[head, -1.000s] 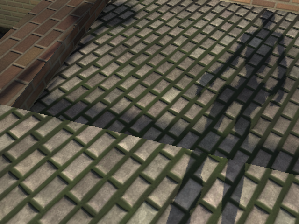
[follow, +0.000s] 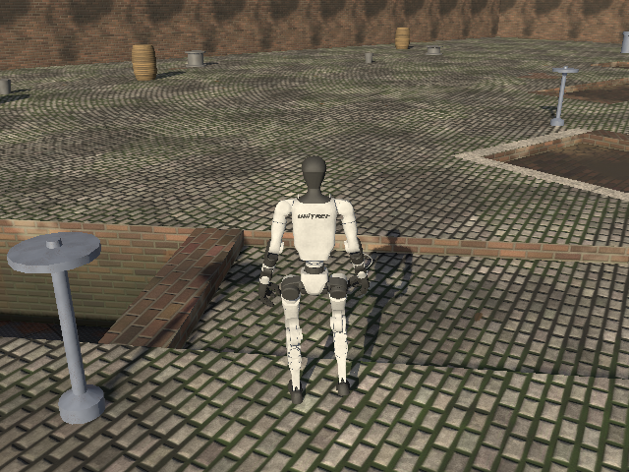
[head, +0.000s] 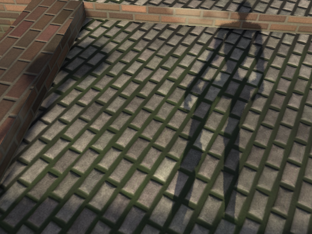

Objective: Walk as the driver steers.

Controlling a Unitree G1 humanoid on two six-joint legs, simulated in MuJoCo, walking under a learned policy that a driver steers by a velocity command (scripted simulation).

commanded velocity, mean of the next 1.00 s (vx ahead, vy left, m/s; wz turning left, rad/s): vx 0.50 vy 0.00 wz -0.36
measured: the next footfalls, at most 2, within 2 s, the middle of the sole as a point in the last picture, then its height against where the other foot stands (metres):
right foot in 0.36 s outside the picture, level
left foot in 0.84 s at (173, 217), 0.16 m lower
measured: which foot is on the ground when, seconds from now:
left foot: down 0.00-0.40, up 0.42-0.82, down 0.84-1.00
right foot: up 0.00-0.34, down 0.36-0.84, up 0.86-1.00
